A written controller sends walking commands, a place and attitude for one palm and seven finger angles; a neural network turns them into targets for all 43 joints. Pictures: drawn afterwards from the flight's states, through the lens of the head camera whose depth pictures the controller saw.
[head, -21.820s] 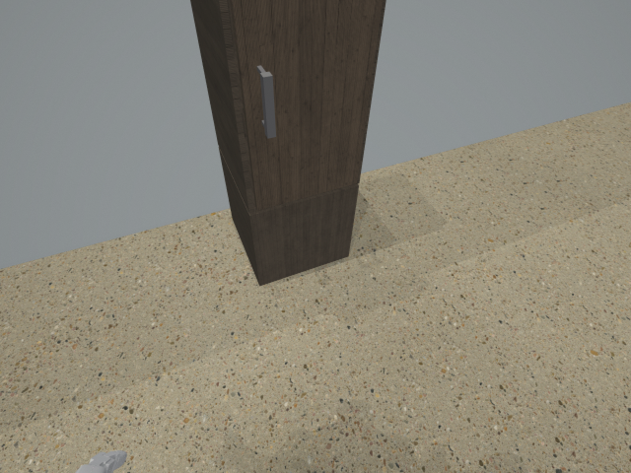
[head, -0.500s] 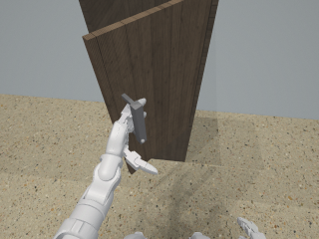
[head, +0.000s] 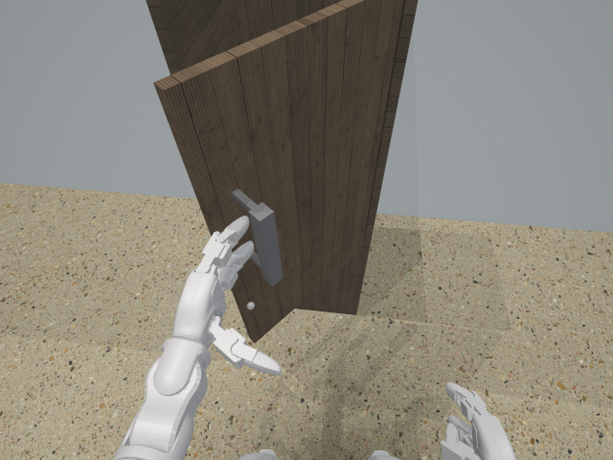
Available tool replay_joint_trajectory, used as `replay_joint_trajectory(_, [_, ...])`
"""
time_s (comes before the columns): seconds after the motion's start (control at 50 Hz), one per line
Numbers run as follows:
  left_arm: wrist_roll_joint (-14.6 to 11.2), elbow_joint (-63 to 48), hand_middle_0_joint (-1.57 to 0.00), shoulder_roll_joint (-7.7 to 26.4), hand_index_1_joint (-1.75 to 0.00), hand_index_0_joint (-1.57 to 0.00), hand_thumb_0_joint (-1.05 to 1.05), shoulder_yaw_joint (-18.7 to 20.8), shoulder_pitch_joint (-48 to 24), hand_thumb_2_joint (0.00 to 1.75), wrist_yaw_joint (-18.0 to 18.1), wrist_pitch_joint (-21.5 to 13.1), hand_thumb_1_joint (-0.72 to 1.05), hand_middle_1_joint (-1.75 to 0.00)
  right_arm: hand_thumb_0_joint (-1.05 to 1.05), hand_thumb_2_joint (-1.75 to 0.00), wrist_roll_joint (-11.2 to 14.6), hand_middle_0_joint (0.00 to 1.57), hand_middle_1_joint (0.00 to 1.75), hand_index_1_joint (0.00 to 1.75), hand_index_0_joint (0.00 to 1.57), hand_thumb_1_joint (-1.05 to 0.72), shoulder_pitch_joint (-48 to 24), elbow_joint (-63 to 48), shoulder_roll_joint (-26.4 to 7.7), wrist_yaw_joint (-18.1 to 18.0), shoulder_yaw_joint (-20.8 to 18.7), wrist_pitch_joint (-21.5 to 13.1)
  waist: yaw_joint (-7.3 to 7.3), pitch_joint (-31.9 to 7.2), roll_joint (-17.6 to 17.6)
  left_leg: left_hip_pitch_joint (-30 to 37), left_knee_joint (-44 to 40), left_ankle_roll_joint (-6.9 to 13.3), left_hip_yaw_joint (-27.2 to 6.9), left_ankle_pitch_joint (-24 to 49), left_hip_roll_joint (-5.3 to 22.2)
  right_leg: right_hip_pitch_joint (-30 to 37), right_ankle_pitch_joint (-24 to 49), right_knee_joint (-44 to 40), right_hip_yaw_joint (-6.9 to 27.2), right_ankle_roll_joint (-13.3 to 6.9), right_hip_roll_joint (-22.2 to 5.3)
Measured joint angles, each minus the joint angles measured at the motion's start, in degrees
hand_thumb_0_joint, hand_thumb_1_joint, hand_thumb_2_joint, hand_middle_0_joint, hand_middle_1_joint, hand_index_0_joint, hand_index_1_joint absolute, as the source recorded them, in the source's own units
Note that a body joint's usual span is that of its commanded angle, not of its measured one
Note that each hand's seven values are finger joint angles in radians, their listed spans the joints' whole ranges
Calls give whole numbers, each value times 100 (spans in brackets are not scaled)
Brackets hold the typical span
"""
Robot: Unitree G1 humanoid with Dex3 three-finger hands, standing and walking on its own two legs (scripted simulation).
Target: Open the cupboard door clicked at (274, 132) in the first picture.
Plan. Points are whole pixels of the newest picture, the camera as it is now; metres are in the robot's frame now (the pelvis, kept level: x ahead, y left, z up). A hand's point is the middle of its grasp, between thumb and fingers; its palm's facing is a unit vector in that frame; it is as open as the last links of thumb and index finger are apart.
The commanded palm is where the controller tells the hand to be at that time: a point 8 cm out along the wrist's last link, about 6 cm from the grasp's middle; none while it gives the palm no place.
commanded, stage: slide the hand sideways off the handle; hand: left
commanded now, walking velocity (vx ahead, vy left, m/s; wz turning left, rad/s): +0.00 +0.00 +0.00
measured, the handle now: (257, 239) +0.39 +0.10 +0.06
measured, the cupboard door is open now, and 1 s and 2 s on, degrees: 51 51 51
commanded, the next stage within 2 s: draw the hand back to the body in 0.52 s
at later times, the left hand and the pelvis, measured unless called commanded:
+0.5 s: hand (199, 344) +0.24 +0.14 +0.06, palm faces -0.06 -1.00 -0.05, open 16.3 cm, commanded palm +0.22 +0.20 +0.06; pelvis +0.01 -0.02 +0.00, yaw +1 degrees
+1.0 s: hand (150, 349) +0.22 +0.18 +0.10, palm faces -0.06 -1.00 -0.06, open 16.3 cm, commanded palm +0.20 +0.24 +0.11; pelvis +0.01 +0.01 +0.01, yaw +1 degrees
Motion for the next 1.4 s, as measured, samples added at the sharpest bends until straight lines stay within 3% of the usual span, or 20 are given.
replay_joint_trajectory(0.24, [-320, -580, -17, 208, -31, -16, -2, 490, 788, 30, -628, 92, -49, -31, 1, -90, 23, 20, 30, 30, 20, -91, 26, -103, -56, -82, -13, -111, -12, -106, -28, 117, -95, -105, -59, -52, 56, 90, -100, -27, -55, -96, 59])
replay_joint_trajectory(0.42, [-656, -912, -16, 423, -31, -16, -2, 944, 1433, 30, -1022, -110, -49, -31, 1, -90, 55, 20, 30, 30, 20, -91, 52, -124, -165, -151, -66, -255, -6, -123, -24, 43, 25, -157, -154, -116, 89, 61, -167, 47, -148, -140, 89])
replay_joint_trajectory(0.58, [-852, -1019, -15, 583, -30, -15, -2, 1069, 1633, 30, -1399, -188, -50, -30, 1, -90, 89, 20, 30, 30, 20, -91, 52, -125, -238, -231, -56, -435, -8, -135, 31, -155, 260, -141, -233, -178, 84, -64, -203, 181, -225, -123, 80])
replay_joint_trajectory(0.7, [-862, -1051, -15, 573, -30, -15, -2, 1041, 1326, 30, -1384, 4, -50, -30, 1, -90, 107, 20, 30, 30, 20, -91, 27, -94, -187, -282, -11, -570, -35, -79, 15, -270, 390, -99, -218, -200, 82, -159, -183, 252, -211, -92, 77])
replay_joint_trajectory(0.86, [-945, -1933, -15, 721, -30, -15, -2, 1227, 1940, 30, -1218, 392, -49, -30, 2, -90, 185, 21, 30, 30, 20, -91, 301, -211, -70, -256, 70, -598, -81, -230, 92, 232, 10, -23, -121, -127, 67, 327, -66, -148, -108, -5, 78])
replay_joint_trajectory(1.0, [-978, -2202, -15, 775, -30, -15, -1, 1302, 2302, 30, -1262, 791, -49, -30, 2, -90, 192, 21, 30, 30, 20, -90, 300, -241, -142, -297, 135, -670, -10, -176, 124, 525, -167, 38, -131, -66, 27, 663, 16, -385, -115, 58, 46])
replay_joint_trajectory(1.14, [-984, -2670, -15, 873, -30, -15, -2, 1401, 2377, 31, -1265, 862, -46, -30, 2, -90, 207, 21, 30, 30, 20, -90, 246, -159, -175, -346, 161, -900, 68, -107, 93, 795, -313, 57, -186, -9, 6, 991, 92, -607, -167, 83, 33])
replay_joint_trajectory(1.2, [-401, -2964, -16, 1022, -30, -15, -2, 1306, 2395, 34, -509, 1113, -41, -30, 2, -90, 128, 21, 30, 30, 20, -90, 212, -96, -116, -436, 166, -834, 134, -69, 59, 1073, -569, 83, -137, 81, -7, 1237, 177, -825, -116, 107, 26])
replay_joint_trajectory(1.26, [-44, -3177, -16, 980, -30, -15, -1, 1262, 2555, 37, 156, 1340, -34, -30, 2, -90, 85, 21, 30, 30, 20, -90, 174, -74, -54, -472, 187, -731, 122, 11, 63, 1385, -919, 82, -102, 228, -26, 1527, 311, -1140, -78, 112, 16])
replay_joint_trajectory(1.4, [300, -3222, -17, 1065, -30, -16, -1, 1349, 2779, 46, 793, 1580, -12, -30, 2, -90, 14, 21, 30, 30, 20, -90, 124, 179, 0, -514, 235, -589, 194, 255, 109, 2080, -1679, 92, -62, 544, -66, 2186, 597, -1834, -32, 129, -6])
